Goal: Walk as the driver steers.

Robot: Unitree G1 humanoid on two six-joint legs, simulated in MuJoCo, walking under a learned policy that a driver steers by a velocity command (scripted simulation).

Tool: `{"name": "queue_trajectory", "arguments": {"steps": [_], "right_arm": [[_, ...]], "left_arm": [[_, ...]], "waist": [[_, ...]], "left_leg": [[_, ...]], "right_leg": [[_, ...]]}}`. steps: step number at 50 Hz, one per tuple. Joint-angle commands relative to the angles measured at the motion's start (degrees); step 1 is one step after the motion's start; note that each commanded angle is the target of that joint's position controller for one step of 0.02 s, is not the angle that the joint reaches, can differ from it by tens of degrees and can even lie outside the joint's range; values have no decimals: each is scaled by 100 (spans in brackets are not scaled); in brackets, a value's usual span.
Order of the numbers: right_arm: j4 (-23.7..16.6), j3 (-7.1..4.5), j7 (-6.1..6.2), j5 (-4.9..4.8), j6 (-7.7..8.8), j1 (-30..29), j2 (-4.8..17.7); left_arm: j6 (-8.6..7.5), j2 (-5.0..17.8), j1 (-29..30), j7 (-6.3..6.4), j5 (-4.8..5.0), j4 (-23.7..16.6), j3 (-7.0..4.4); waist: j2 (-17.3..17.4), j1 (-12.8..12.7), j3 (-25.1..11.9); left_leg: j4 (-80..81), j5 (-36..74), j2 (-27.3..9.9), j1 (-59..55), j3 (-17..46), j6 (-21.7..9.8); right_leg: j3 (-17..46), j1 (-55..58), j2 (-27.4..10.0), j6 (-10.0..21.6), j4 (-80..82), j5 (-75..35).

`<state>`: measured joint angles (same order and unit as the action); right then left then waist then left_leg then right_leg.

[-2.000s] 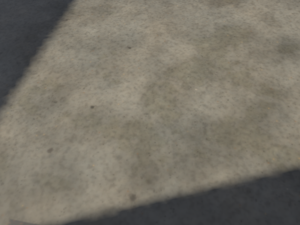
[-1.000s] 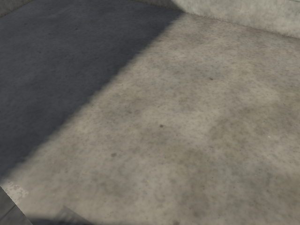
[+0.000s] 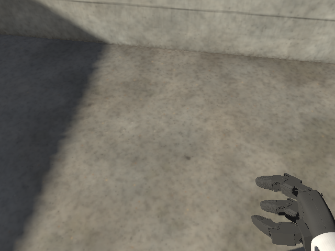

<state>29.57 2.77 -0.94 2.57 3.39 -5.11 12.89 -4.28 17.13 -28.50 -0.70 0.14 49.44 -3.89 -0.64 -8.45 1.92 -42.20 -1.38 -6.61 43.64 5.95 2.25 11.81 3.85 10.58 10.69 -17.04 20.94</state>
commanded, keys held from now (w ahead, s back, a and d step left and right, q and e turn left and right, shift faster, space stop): w+e+shift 0.46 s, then q+shift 0.54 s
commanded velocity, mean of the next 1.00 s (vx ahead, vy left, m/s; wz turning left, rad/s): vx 0.67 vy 0.00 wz -0.34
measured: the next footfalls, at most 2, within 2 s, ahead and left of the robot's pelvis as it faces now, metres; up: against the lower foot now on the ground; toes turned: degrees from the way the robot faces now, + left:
left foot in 0.10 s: +0.31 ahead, +0.18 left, +0.00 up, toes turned -10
right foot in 0.56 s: +0.63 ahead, -0.17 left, +0.00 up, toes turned -35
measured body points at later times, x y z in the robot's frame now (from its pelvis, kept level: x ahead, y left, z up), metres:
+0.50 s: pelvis +0.43 +0.00 -0.02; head +0.46 -0.03 +0.43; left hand +0.79 +0.03 -0.05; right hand +0.23 -0.20 -0.15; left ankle +0.27 +0.19 -0.72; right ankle +0.58 -0.15 -0.69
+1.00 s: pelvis +0.70 -0.12 +0.00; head +0.74 -0.13 +0.44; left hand +0.94 +0.08 -0.11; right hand +0.75 -0.42 -0.11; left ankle +0.85 -0.08 -0.71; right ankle +0.60 -0.15 -0.73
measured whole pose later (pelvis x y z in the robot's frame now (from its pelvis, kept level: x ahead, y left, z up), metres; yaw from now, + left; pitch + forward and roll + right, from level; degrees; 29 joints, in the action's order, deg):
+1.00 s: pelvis +0.70 -0.12 +0.00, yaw -19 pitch +1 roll -2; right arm 38.5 -3.3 -2.4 -0.8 0.5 10.8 15.4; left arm -0.2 15.4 -5.1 3.2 0.8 44.4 -2.7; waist 1.6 -0.4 3.8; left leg -38.5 -5.3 -2.7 31.5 -5.4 -0.9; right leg -16.8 -5.1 0.5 3.3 -28.9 24.2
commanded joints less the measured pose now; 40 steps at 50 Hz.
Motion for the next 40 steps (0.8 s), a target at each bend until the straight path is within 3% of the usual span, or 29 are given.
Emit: {"name": "queue_trajectory", "arguments": {"steps": [1, 2, 3, 4, 5, 6, 7, 8, 9, 10, 12, 15, 17, 20, 22, 23, 24, 26, 27, 28, 29, 30, 31, 32, 33, 34, 36, 38, 40], "right_arm": [[-182, -161, 47, -74, 13, -55, 495], [-113, -270, 142, -196, 15, 235, 668], [44, -434, 183, -233, 46, 932, 1088], [395, -624, 260, -212, 67, 2236, 1430], [739, -800, 352, -58, 105, 3615, 1817], [657, -777, 327, 174, 137, 3400, 2025], [565, -826, 264, 144, 85, 2635, 1774], [450, -689, 244, 85, 59, 2064, 1123], [547, -609, 215, 68, 45, 1929, 827], [712, -576, 209, 78, 65, 2041, 775], [1055, -560, 131, -5, 201, 2384, 604], [1357, -569, 49, -110, 350, 2541, 653], [1499, -564, 48, -97, 381, 2519, 661], [1661, -609, 82, -58, 417, 2776, 914], [1782, -636, 138, -43, 387, 3056, 1104], [1795, -654, 173, -47, 345, 3191, 1214], [1828, -661, 231, -68, 292, 3328, 1337], [1811, -692, 305, -111, 169, 3157, 1670], [1750, -659, 270, -178, 157, 2960, 1605], [1627, -600, 210, -166, 135, 3163, 1061], [1388, -443, 271, -515, 94, 4139, 682], [1411, -587, 257, -619, 375, 3289, 1420], [1242, -632, 271, -814, 375, 3078, 1302], [1262, -622, 349, -692, 299, 2773, 1184], [1404, -655, 391, -612, 168, 2778, 1123], [1535, -708, 389, -570, 19, 3008, 1083], [1548, -709, 345, -519, -145, 3127, 722], [1311, -724, 335, -477, -178, 2727, 601], [1165, -705, 279, -412, -155, 2509, 506]], "left_arm": [[-79, 1106, 308, 15, 35, -321, -276], [-22, 1156, 322, 56, 26, -375, -304], [-35, 1385, 519, 43, -22, -409, -366], [-63, 1510, 985, 14, -38, -540, -404], [-130, 858, 1346, 13, -91, -767, -252], [-102, 51, 733, 38, 98, -1017, 2], [-28, 364, 488, 72, -18, -973, 47], [67, 615, 939, 24, -154, -871, -10], [133, 649, 1216, -70, -214, -908, -41], [203, 607, 1457, -167, -273, -995, -49], [326, 243, 1508, -349, -204, -1147, 68], [435, 144, 2129, -408, -229, -1576, 158], [443, 148, 2595, -403, -158, -1822, 236], [442, 236, 3282, -501, -196, -2022, 271], [402, 130, 3552, -560, -192, -2057, 328], [384, 171, 3496, -541, -177, -1985, 316], [341, 140, 3277, -509, -247, -1901, 334], [220, 373, 1521, -381, -349, -1281, 201], [162, 550, 523, -258, -391, -843, 96], [187, 1009, 786, -115, -323, -777, -54], [139, 1425, 759, -78, -350, -1082, -116], [177, 1083, 537, -43, -153, -1199, -92], [86, 1118, 963, -93, -81, -959, -129], [-52, 770, 1580, -93, 52, -978, -53], [-140, 464, 1997, -68, 42, -993, 40], [-199, 273, 2189, -74, -40, -963, 89], [-242, 146, 2381, -70, -96, -873, 98], [-220, 209, 2509, 52, -157, -807, 77], [-116, 215, 2694, 221, -142, -827, 73]], "waist": [[-217, 323, -138], [-455, 512, -517], [-434, 951, -903], [-318, 1766, -1427], [328, 2236, -2042], [2010, 1480, -2533], [1856, 1207, -2300], [1005, 1193, -1481], [539, 1130, -876], [458, 1065, -615], [665, 897, -293], [586, 762, 66], [535, 670, 255], [258, 828, 708], [265, 886, 746], [333, 848, 587], [489, 708, 426], [689, -140, -424], [596, -554, -749], [-714, 22, -1188], [-898, 452, -2954], [-153, -252, -3604], [154, 207, -2530], [656, 551, -1649], [710, 796, -1033], [574, 1029, -702], [118, 1210, -439], [-118, 1227, -220], [-251, 1235, -252]], "left_leg": [[989, 558, 761, -2476, -716, -87], [1106, 353, 887, -2992, -640, -64], [1166, 45, 900, -3836, -511, -97], [1060, -382, 662, -5198, -433, -169], [912, -1960, -348, -6657, 500, -293], [1742, -2549, -2048, -7258, 3323, -638], [2434, -3901, -2030, -6459, 4357, -1005], [2549, -4343, -1680, -5501, 3405, -992], [2600, -3563, -1438, -4700, 2581, -933], [2645, -2882, -1268, -4263, 1934, -860], [2881, -2041, -1165, -3711, 1102, -838], [3146, -696, -1112, -3598, -61, -700], [3418, -318, -911, -3502, -872, -541], [3706, 729, -567, -3677, -1824, -380], [3522, 2515, -520, -4037, -2240, -250], [3166, 4116, -512, -4362, -2349, -209], [2674, 5401, -621, -4470, -2278, -234], [618, 6012, -851, -4079, -2001, -418], [-830, 4956, -648, -3467, -2093, -457], [-3174, -2016, 413, -1908, -2089, -299], [-5248, -3572, 641, -853, -613, -311], [-5434, -3356, 880, -774, 829, -181], [-4783, -2999, 580, -382, 576, -118], [-4081, -2578, 121, -424, 259, -24], [-3864, -2374, -18, -791, 147, 51], [-3658, -2194, -113, -1296, 121, 94], [-3159, -1900, -133, -1670, -7, 159], [-2650, -1332, -52, -1414, -223, 204], [-1731, -442, 11, -1385, -487, 197]], "right_leg": [[866, -1348, -867, 137, -58, -4800], [865, -1166, -879, -28, -735, -5437], [995, -1184, -946, -162, -1637, -5510], [891, -1779, -807, -260, -2958, -5121], [531, -2873, -467, -280, -4879, -2339], [-98, -4210, -123, -370, -6416, 903], [-324, -4751, -585, -300, -6779, 235], [-488, -4760, -974, -327, -6589, -327], [-626, -4672, -1132, -379, -6360, -538], [-600, -4616, -1309, -422, -6182, -520], [-615, -4597, -1523, -483, -6073, -409], [-657, -5097, -1742, -476, -5907, -1000], [-860, -5060, -1739, -438, -5445, -1608], [-1573, -4790, -1552, -323, -4003, -2091], [-2084, -4238, -1274, -98, -3202, -2013], [-2351, -3918, -990, -7, -3047, -1885], [-2371, -3436, -727, 44, -2786, -1666], [-1817, -1259, -381, 208, -2108, -1574], [-1412, 74, -546, 303, -1198, -2440], [-176, 1579, -1797, 202, -1642, -4511], [2097, 3112, -3844, 1298, -2334, -8543], [2152, 2854, -3543, 1697, -1443, -7004], [1546, 1869, -3413, 1533, -929, -5575], [1068, 652, -3173, 1167, -576, -4613], [624, -379, -3012, 1000, -333, -4552], [123, -1173, -2868, 832, -54, -4594], [-697, -1987, -2571, 541, 236, -4757], [-1399, -2213, -2323, 330, 385, -5075], [-2009, -2082, -1999, 98, 321, -4827]]}}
